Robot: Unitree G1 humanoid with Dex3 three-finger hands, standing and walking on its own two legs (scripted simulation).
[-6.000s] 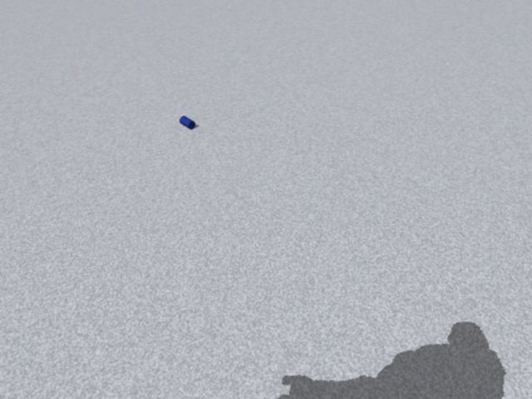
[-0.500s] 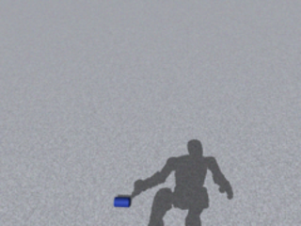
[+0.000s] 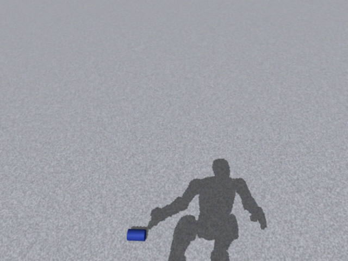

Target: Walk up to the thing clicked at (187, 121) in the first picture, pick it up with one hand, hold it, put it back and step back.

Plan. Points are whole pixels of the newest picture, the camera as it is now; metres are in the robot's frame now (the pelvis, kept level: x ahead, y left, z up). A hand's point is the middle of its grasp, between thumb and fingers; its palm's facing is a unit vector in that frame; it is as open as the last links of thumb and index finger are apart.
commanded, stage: walk up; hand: left
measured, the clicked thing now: (136, 234) +0.40 +0.27 -0.75
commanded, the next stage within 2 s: stand in 0.60 s
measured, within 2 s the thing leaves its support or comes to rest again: neither
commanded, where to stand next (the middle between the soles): +0.03 +0.01 m, yaw +2 degrees
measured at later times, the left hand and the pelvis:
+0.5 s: hand out of the picture +0.10 +0.26 -0.15, palm faces -0.03 -0.94 -0.34, open 7.4 cm; pelvis +0.00 +0.01 +0.00, yaw -1 degrees
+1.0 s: hand out of the picture +0.09 +0.25 -0.15, palm faces -0.01 -0.94 -0.35, open 7.4 cm; pelvis +0.00 +0.00 +0.00, yaw +1 degrees
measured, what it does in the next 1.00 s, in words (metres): stands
